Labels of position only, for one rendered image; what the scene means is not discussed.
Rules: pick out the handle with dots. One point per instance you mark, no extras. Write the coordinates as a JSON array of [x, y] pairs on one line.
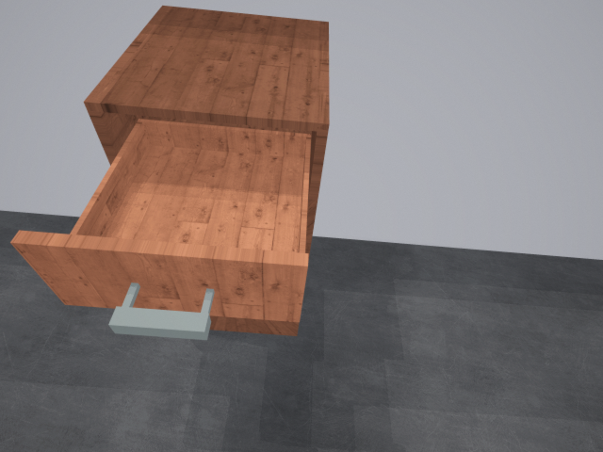
[[161, 323]]

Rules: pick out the drawer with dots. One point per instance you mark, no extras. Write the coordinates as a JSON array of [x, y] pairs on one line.
[[185, 207]]

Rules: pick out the cabinet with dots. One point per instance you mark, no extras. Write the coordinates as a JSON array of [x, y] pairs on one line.
[[226, 69]]

